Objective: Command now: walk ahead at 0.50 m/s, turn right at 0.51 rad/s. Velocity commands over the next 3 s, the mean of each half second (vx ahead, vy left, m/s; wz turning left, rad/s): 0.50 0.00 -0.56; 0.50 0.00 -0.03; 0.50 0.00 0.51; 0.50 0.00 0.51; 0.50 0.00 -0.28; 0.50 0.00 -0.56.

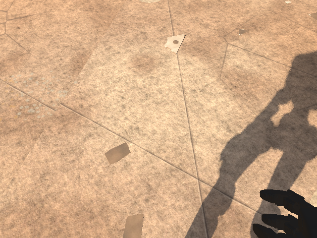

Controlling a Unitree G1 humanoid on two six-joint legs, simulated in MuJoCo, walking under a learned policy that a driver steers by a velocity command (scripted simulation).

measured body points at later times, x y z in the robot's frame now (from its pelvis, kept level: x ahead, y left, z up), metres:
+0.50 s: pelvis +0.24 -0.09 -0.01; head +0.28 -0.12 +0.44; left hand +0.51 +0.09 -0.09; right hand +0.21 -0.39 -0.14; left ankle +0.13 +0.11 -0.65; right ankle +0.29 -0.20 -0.73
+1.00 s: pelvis +0.53 -0.17 -0.01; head +0.57 -0.17 +0.44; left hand +0.64 +0.10 -0.14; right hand +0.66 -0.46 -0.10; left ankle +0.67 -0.12 -0.73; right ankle +0.30 -0.20 -0.70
